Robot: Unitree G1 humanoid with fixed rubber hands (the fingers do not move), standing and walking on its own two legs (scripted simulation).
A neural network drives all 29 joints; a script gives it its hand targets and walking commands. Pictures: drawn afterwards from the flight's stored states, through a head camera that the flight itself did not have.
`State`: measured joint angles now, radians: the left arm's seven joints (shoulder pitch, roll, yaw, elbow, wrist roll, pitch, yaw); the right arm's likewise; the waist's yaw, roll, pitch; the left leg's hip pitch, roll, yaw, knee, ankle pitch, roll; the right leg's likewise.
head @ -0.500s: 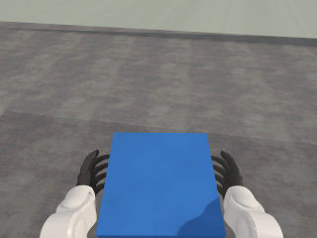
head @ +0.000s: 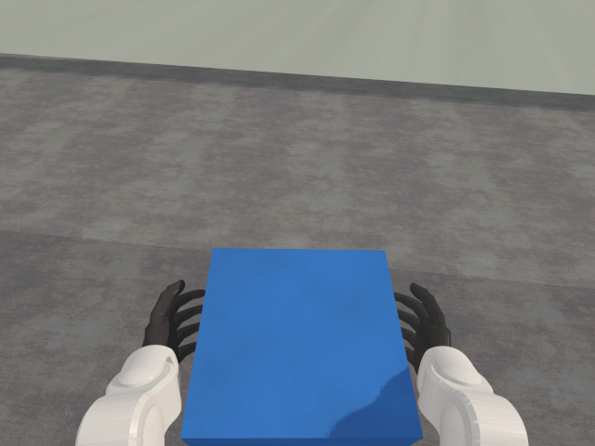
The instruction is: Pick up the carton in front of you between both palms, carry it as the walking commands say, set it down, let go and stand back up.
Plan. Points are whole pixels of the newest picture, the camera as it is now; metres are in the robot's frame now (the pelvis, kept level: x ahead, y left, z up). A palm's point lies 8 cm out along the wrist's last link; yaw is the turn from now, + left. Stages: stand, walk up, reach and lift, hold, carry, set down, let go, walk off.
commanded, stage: carry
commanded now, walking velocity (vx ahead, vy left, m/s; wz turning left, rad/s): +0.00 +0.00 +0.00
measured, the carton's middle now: (296, 367) +0.24 +0.00 +0.02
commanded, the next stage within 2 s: hold in 1.58 s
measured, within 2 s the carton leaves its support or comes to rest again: neither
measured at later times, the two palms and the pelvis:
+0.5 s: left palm (185, 320) +0.27 +0.14 +0.08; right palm (421, 318) +0.28 -0.16 +0.08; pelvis +0.05 -0.01 -0.01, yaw +1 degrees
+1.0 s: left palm (189, 333) +0.28 +0.14 +0.04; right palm (407, 331) +0.28 -0.15 +0.03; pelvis +0.01 -0.01 +0.00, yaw +1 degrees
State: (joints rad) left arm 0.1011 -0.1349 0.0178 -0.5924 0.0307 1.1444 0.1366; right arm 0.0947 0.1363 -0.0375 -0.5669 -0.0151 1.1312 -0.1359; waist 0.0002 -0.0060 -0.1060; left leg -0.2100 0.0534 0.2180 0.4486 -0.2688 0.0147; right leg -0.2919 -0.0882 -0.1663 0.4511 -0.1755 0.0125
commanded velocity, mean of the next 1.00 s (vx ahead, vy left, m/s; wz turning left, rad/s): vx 0.00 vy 0.00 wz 0.00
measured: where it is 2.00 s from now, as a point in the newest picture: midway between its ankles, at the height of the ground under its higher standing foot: outside the picture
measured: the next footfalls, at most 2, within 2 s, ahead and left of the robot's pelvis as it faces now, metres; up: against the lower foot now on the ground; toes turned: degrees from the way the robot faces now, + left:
none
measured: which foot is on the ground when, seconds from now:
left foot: down 0.00-1.00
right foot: down 0.00-1.00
